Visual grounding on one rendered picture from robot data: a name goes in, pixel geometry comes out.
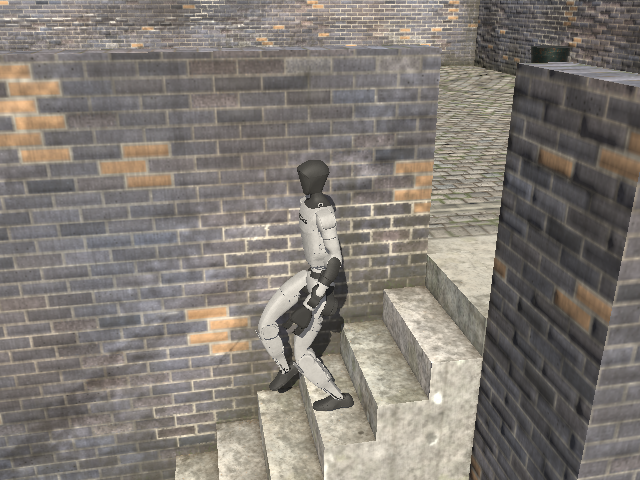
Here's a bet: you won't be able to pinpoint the left robot hand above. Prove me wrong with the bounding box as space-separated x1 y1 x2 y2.
282 305 313 336

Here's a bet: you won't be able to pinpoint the left robot forearm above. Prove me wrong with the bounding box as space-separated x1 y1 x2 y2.
303 257 341 311

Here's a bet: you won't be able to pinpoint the robot foot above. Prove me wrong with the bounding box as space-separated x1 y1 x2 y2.
313 393 354 411
269 361 299 391

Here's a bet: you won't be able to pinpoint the left robot foot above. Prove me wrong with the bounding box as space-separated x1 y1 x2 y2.
313 393 354 411

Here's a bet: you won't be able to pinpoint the right robot foot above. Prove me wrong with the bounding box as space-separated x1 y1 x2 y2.
269 361 299 391

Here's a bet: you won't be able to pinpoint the robot left upper arm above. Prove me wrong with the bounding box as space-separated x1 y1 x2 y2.
316 209 342 268

